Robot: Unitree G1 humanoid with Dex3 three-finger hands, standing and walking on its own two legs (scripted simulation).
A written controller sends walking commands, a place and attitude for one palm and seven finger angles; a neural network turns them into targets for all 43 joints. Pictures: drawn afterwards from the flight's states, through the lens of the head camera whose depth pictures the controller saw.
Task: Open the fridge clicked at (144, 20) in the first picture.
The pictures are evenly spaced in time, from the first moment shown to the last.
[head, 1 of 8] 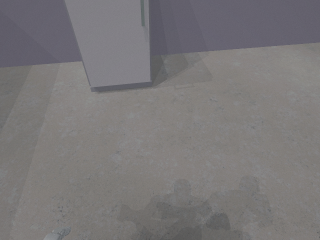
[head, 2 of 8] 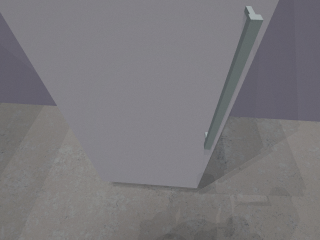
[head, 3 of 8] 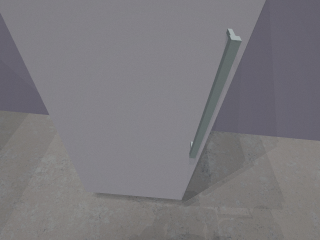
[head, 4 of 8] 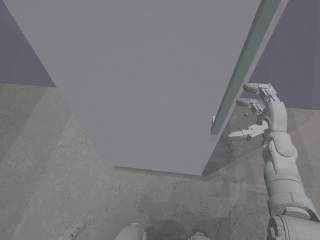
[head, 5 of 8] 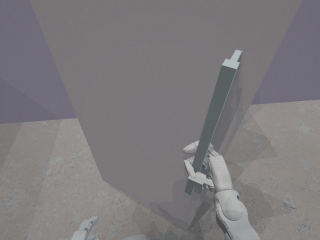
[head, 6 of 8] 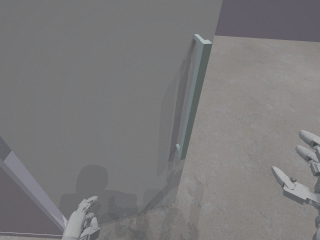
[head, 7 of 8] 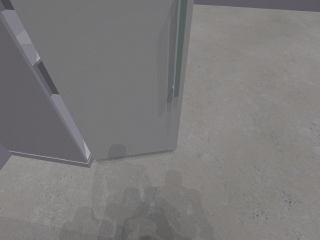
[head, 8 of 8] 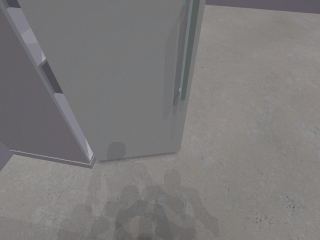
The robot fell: no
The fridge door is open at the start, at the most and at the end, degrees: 0 80 72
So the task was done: yes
